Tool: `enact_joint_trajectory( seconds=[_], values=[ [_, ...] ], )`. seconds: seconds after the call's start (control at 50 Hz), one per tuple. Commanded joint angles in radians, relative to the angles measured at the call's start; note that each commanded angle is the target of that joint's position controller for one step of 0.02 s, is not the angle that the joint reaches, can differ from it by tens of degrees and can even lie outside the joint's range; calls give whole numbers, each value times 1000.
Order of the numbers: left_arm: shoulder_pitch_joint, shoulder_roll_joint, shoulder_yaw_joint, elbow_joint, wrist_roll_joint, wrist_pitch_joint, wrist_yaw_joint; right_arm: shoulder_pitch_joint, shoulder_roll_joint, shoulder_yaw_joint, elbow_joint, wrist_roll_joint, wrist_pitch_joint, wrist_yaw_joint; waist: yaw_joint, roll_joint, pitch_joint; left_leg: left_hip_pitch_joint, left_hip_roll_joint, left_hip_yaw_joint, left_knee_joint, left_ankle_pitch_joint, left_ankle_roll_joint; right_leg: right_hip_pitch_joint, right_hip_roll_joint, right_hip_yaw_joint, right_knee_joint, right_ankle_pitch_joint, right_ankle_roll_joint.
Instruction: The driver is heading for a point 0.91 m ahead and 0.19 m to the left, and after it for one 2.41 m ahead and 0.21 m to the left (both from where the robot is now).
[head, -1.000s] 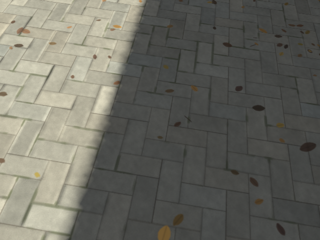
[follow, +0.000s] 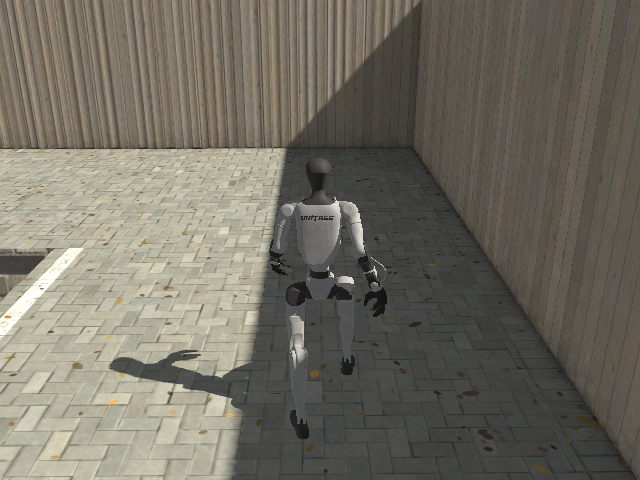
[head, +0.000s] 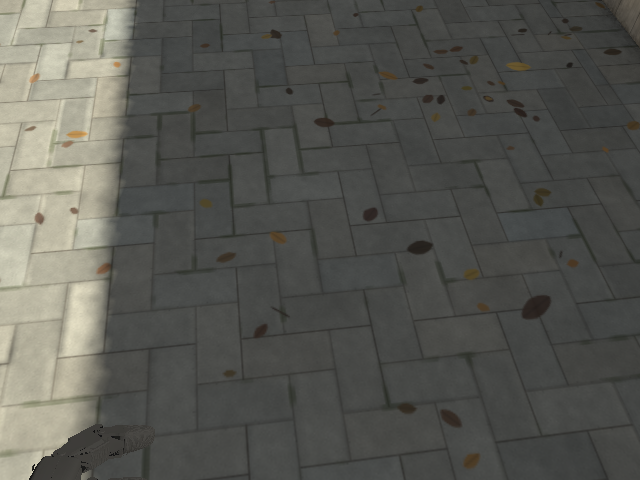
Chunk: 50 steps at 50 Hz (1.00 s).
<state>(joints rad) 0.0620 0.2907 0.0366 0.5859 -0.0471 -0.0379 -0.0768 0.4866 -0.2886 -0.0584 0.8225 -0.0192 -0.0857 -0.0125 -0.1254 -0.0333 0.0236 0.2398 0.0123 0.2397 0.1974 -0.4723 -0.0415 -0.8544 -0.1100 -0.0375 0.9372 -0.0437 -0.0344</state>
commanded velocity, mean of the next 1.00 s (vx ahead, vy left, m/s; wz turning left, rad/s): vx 0.96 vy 0.00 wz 0.45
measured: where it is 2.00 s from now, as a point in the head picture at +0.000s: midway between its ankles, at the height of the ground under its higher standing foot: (181, 83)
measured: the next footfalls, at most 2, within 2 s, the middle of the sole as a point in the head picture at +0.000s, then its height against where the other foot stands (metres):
right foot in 0.10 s outside the picture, level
left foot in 0.56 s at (284, 365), level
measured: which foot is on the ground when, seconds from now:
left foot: down 0.00-0.10, up 0.12-0.54, down 0.56-1.00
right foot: up 0.00-0.08, down 0.10-0.58, up 0.60-0.96, down 0.98-1.00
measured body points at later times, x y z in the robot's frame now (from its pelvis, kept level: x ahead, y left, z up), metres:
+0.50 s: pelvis +0.42 -0.07 +0.00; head +0.44 -0.06 +0.45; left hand +0.44 +0.20 -0.12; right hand +0.61 -0.31 -0.09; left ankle +0.67 +0.06 -0.66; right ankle +0.22 -0.12 -0.71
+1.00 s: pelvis +0.89 -0.03 +0.00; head +0.91 -0.01 +0.45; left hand +1.01 +0.30 -0.03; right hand +1.07 -0.28 -0.11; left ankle +0.67 -0.01 -0.69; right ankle +1.09 -0.10 -0.71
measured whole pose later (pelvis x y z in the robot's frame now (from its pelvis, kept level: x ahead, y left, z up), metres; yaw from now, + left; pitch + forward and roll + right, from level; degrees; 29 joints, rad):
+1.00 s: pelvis +0.89 -0.03 +0.00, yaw +31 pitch +2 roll -2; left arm 0.01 0.27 0.03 0.53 -0.03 -0.15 0.00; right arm 0.39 -0.30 -0.08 0.74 0.02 -0.05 -0.01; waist -0.08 0.01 0.02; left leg -0.06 -0.13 -0.33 0.75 -0.55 0.09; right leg -0.51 0.03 0.11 0.55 -0.07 0.06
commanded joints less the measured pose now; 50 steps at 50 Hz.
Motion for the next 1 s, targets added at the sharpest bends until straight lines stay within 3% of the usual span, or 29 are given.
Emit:
enact_joint_trajectory(
  seconds=[0.02,0.06,0.08,0.1,0.12,0.14,0.16,0.18,0.2,0.24,0.32,0.38,0.44,0.48,0.52,0.56,0.58,0.6,0.62,0.64,0.66,0.68,0.74,0.8,0.84,0.92,0.94,0.98,1.0],
  values=[
    [-142,48,7,-113,-4,-22,-18,-46,-219,-38,-50,4,-7,-15,74,157,102,-176,217,-3,54,1310,86,218,133,-165,-111,-34,-68],
    [58,119,46,-81,-2,-9,-10,-40,-260,-44,-44,14,7,-23,221,233,-42,-201,280,-16,347,1662,109,532,203,-153,-128,-134,-136],
    [295,182,88,-23,-1,4,10,-66,-246,-34,-43,19,1,-18,355,210,-146,-345,279,-35,571,1610,118,880,206,-81,-241,-72,-196],
    [443,224,104,47,-1,20,36,-65,-175,-11,-54,14,-14,-15,381,74,-180,-655,174,-71,946,731,95,1222,85,143,-281,-122,-213],
    [378,301,96,18,29,-1,45,96,-34,39,-108,33,-47,3,199,-201,-409,-959,20,-228,1338,-68,84,1478,-237,779,-417,-412,-370],
    [445,193,83,29,44,-12,44,-65,-170,8,-105,90,-78,8,332,-33,-479,-997,23,-405,1380,36,115,1391,-248,871,-608,-666,-337],
    [410,175,73,62,48,-29,41,-187,-158,7,-157,127,-77,2,307,-1,-250,-1052,47,-381,1352,96,118,1192,-234,738,-677,-634,-287],
    [329,148,63,76,46,-48,38,-208,-121,16,-162,117,-71,-5,237,91,-107,-1029,97,-380,1273,154,114,978,-215,609,-704,-514,-256],
    [250,89,47,78,58,-62,37,-180,-110,12,-137,92,-50,-6,174,81,-44,-970,138,-385,1221,213,106,822,-175,481,-706,-428,-230],
    [183,14,31,89,68,-80,31,-75,-75,5,-82,85,11,3,94,-19,10,-870,185,-393,1186,286,91,629,-112,264,-740,-307,-181],
    [174,29,39,121,65,-105,38,-175,-37,8,-102,70,50,7,94,-17,110,-940,163,-368,1044,453,66,512,-16,-35,-809,-13,-64],
    [226,42,36,138,69,-117,65,-280,-39,9,-132,60,23,22,135,6,122,-941,107,-273,810,654,67,584,25,-145,-840,167,-18],
    [277,92,39,160,63,-111,91,-360,-17,18,-159,64,0,57,159,28,127,-934,58,-189,593,733,106,758,-15,-189,-835,405,39],
    [296,135,45,165,67,-88,113,-382,-47,5,-185,68,-7,79,144,-19,85,-878,-20,-95,504,688,139,899,-33,-210,-731,811,79],
    [265,209,66,150,66,-50,141,-278,-96,-19,-187,82,12,86,53,-107,-7,-746,-77,-46,516,564,164,995,-82,-213,-532,1210,83],
    [108,241,79,97,61,-35,136,152,-229,-81,-88,76,61,65,-176,-113,-163,-293,-66,-146,555,431,244,831,-103,-165,-58,1289,48],
    [7,151,55,84,36,-53,103,310,-229,-83,-31,73,79,42,-255,86,-129,-105,-22,-234,411,521,288,618,71,-187,441,469,44],
    [120,-87,-11,18,44,-97,72,209,-188,-55,-31,24,61,50,-29,466,-89,72,24,-539,475,417,403,128,240,-4,828,-560,63],
    [190,-53,-31,-38,12,-140,51,72,-134,-33,-106,1,33,51,44,391,-237,109,186,-1014,213,-102,533,-55,230,190,874,-542,11],
    [94,58,-12,-59,3,-161,43,50,-97,-34,-145,13,19,52,18,157,-172,3,203,-1089,39,-262,471,-33,181,211,735,-427,-54],
    [79,65,-6,-71,10,-162,44,-21,-107,-33,-158,21,5,57,103,-56,-66,-181,204,-1068,-7,-271,426,10,138,200,580,-337,-66],
    [98,52,-9,-55,36,-151,51,-100,-116,-34,-182,26,-10,58,156,-116,-10,-337,169,-1025,-7,-200,426,80,104,213,480,-295,-47],
    [123,99,8,-35,57,-106,81,-194,-107,-29,-207,31,-13,32,199,-68,62,-588,41,-798,-16,43,398,215,44,197,255,-238,41],
    [-72,33,-14,-109,80,-96,92,-164,-97,-26,-178,57,-3,-3,114,16,103,-751,-63,-611,8,234,345,359,78,110,-108,-9,104],
    [-148,0,-17,-141,57,-96,87,-126,-123,-37,-154,63,9,-10,53,76,59,-773,-84,-597,35,200,293,497,134,74,-294,117,127],
    [-138,88,31,-138,1,-108,84,-95,-103,-43,-127,74,20,-16,50,155,0,-512,-33,-712,183,178,242,530,136,160,-463,88,131],
    [-83,114,48,-124,-5,-115,83,-108,-103,-46,-130,69,25,-15,89,170,-30,-457,-18,-724,258,283,224,577,135,154,-471,43,113],
    [318,174,81,-34,3,-115,84,-165,-64,-23,-152,14,26,6,292,172,-279,-487,-26,-593,695,585,161,975,50,151,-348,-63,30],
    [460,249,88,16,45,-109,78,5,79,12,-165,24,18,12,215,-217,-428,-774,-132,-503,1081,103,117,1294,-152,625,-452,-403,-124]
  ],
)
